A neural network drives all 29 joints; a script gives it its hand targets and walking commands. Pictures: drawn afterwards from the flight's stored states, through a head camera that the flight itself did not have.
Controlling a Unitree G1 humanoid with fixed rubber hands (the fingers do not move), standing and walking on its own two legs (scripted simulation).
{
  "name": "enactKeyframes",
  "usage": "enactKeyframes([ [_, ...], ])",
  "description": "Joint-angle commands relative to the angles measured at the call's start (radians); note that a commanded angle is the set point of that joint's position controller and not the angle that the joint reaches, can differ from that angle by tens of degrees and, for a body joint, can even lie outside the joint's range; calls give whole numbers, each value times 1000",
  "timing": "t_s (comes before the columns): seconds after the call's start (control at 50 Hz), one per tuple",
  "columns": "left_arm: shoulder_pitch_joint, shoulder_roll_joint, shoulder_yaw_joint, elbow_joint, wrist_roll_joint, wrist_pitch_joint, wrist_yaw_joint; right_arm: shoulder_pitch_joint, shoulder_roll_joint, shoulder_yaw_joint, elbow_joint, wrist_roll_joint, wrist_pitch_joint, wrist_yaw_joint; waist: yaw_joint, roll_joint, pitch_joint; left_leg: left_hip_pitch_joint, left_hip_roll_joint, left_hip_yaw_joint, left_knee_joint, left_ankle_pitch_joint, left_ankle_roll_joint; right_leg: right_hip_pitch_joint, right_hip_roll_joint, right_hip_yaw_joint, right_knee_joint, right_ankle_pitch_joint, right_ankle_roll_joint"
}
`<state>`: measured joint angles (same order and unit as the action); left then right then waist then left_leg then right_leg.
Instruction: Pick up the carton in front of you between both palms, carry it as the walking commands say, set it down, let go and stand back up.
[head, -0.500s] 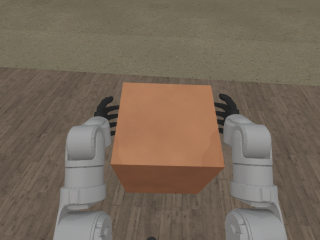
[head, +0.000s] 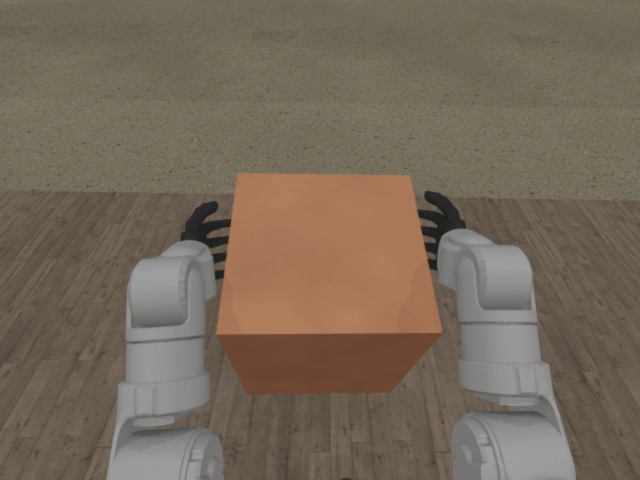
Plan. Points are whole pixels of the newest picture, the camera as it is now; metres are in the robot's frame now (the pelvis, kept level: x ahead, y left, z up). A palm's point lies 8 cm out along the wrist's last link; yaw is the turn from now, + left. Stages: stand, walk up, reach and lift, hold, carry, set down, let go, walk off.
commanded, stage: carry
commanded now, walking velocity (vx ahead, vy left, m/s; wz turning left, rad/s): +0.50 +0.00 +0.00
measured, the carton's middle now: (321, 294) +0.35 -0.02 +0.04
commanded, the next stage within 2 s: none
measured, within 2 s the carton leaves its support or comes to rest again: neither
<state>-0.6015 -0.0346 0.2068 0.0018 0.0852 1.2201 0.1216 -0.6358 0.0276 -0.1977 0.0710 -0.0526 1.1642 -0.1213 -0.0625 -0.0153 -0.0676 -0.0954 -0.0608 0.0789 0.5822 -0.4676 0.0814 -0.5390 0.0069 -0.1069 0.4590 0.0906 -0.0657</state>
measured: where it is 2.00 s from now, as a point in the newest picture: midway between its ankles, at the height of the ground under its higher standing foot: (303, 251)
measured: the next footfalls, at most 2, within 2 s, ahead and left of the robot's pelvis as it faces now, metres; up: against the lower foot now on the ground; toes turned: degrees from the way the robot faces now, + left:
right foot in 0.02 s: +0.18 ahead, -0.07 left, -0.03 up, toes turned -4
left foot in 0.54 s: +0.48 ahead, +0.07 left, -0.05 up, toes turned +2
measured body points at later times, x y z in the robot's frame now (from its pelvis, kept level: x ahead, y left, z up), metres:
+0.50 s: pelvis +0.29 +0.00 -0.02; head +0.32 +0.00 +0.43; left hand +0.65 +0.16 +0.10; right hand +0.66 -0.14 +0.10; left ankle +0.43 +0.09 -0.74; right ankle +0.14 -0.07 -0.73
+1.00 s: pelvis +0.58 +0.01 -0.04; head +0.60 +0.02 +0.41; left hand +0.96 +0.14 +0.08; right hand +0.94 -0.16 +0.08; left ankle +0.44 +0.07 -0.76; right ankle +0.73 -0.10 -0.74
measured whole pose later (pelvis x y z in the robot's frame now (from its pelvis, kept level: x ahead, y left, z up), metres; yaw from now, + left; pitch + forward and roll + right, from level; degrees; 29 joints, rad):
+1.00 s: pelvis +0.58 +0.01 -0.04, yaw -1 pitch +5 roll +0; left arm -0.61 -0.04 0.21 0.02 0.09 1.22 0.13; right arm -0.64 0.03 -0.20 0.09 -0.06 1.16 -0.13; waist -0.07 -0.01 -0.07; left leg -0.12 -0.07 0.07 0.50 -0.40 0.10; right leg -0.63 -0.01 -0.08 0.58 0.04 -0.05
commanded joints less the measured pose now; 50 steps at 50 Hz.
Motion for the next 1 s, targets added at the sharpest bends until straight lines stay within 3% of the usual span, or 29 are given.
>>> enactKeyframes([
  [0.0, -601, -941, -614, 18, -361, -29, -212, -610, 1030, 659, 8, 431, 16, 264, 103, 31, -435, -66, 125, -10, 399, 634, -9, 536, -87, 78, -19, 203, -25],
  [0.02, -616, -926, -593, 50, -354, -28, -218, -623, 1058, 654, 37, 434, 20, 266, 75, -151, -512, -352, 46, -33, 565, 8, -31, 809, -340, 405, 148, 554, -111],
  [0.04, -615, -927, -573, 82, -362, -33, -222, -627, 1079, 637, 50, 436, 22, 264, 128, -292, -567, -610, -33, -76, 814, -151, -58, 937, -430, 673, 56, 183, -276],
  [0.06, -620, -986, -588, 83, -386, -39, -232, -650, 1085, 636, 29, 427, 17, 259, 127, -213, -511, -674, 20, -113, 829, -100, -30, 863, -374, 667, 1, -36, -250],
  [0.08, -681, -1033, -605, 38, -415, -48, -242, -696, 1112, 639, 6, 431, 10, 254, 124, -132, -464, -680, 43, -115, 794, -42, -23, 774, -324, 595, -25, -79, -210],
  [0.1, -754, -1073, -632, -11, -451, -53, -249, -718, 1130, 636, -20, 432, 2, 246, 108, -49, -420, -661, 66, -112, 734, 9, -29, 683, -300, 523, -47, -44, -180],
  [0.12, -814, -1103, -660, -53, -483, -59, -252, -725, 1139, 635, -47, 430, -4, 237, 99, -31, -411, -631, 88, -120, 680, 46, -35, 613, -293, 478, -64, -52, -172],
  [0.18, -832, -1134, -686, -111, -523, -68, -249, -687, 1139, 639, -89, 410, -12, 208, 89, -60, -427, -583, 104, -84, 563, 85, -49, 556, -260, 373, -75, 1, -162],
  [0.28, -755, -1096, -701, -136, -521, -67, -249, -620, 1099, 666, -132, 378, -20, 182, 127, -86, -422, -690, 107, -44, 383, 236, -60, 673, -232, 281, -17, 282, -152],
  [0.34, -738, -1060, -710, -145, -516, -60, -248, -629, 1059, 681, -165, 373, -13, 177, 144, -96, -394, -680, 86, -18, 242, 362, -50, 700, -189, 225, 7, 362, -127],
  [0.42, -673, -1019, -701, -79, -487, -46, -250, -592, 1007, 666, -122, 350, 13, 188, 175, -101, -341, -585, 28, 47, -23, 507, -32, 723, -138, 167, 55, 394, -100],
  [0.46, -663, -1015, -691, -34, -478, -42, -254, -580, 991, 643, -81, 338, 24, 199, 142, -120, -342, -401, 14, 52, -132, 561, -1, 665, -140, 139, 124, 424, -61],
  [0.48, -670, -1019, -688, -11, -479, -39, -257, -573, 985, 629, -55, 332, 26, 205, 99, -108, -367, -249, 2, 74, -191, 602, 8, 616, -127, 95, 223, 446, -31],
  [0.5, -683, -1025, -687, 10, -480, -38, -260, -565, 976, 612, -35, 327, 26, 211, 53, -67, -411, -57, 35, 63, -198, 645, 8, 509, -103, 53, 364, 321, -3],
  [0.52, -691, -1027, -681, 30, -476, -37, -263, -550, 961, 587, -13, 324, 28, 219, 33, 36, -471, 177, 210, -135, -69, 854, 15, 292, -72, 44, 551, -85, 18],
  [0.54, -715, -1067, -672, 67, -483, -29, -264, -566, 934, 563, 26, 308, 28, 223, 35, 245, -550, 469, 455, -502, -3, 1016, 179, -51, 55, 67, 788, -657, 52],
  [0.56, -707, -1060, -653, 77, -472, -29, -262, -542, 964, 560, 58, 325, 23, 229, -8, 291, -570, 474, 467, -653, -85, 666, 267, -190, 65, 119, 936, -710, 40],
  [0.58, -752, -1085, -661, 56, -477, -35, -259, -568, 1012, 572, 39, 349, 16, 240, -2, 236, -498, 396, 401, -607, -130, 487, 230, -250, 20, 141, 928, -658, 17],
  [0.6, -796, -1104, -658, 26, -483, -43, -253, -641, 1057, 588, -5, 384, 10, 250, 2, 140, -445, 304, 367, -543, -154, 458, 191, -250, -6, 137, 874, -588, 14],
  [0.62, -809, -1116, -652, 5, -478, -50, -241, -709, 1098, 610, -52, 421, 6, 257, 20, 82, -404, 211, 343, -473, -175, 499, 161, -221, -33, 134, 809, -538, 19],
  [0.68, -777, -1130, -649, -35, -455, -61, -206, -784, 1149, 653, -125, 487, 0, 262, 38, 92, -417, 106, 312, -371, -203, 526, 136, -139, -49, 113, 701, -478, 39],
  [0.8, -713, -1075, -665, -86, -404, -69, -166, -730, 1111, 675, -160, 499, 3, 263, 0, 115, -422, 248, 274, -259, -148, 866, 115, -273, -54, 70, 512, -308, 59],
  [0.94, -647, -1006, -658, -20, -368, -40, -186, -625, 1056, 655, -50, 447, 14, 269, -40, 121, -328, 283, 180, -138, -86, 965, 78, -158, 24, -23, 102, -26, 24],
  [0.98, -640, -1000, -639, 23, -364, -34, -202, -618, 1064, 646, -4, 438, 9, 273, -19, 144, -313, 227, 182, -114, -32, 982, 57, -5, 38, -32, -2, 23, -9],
])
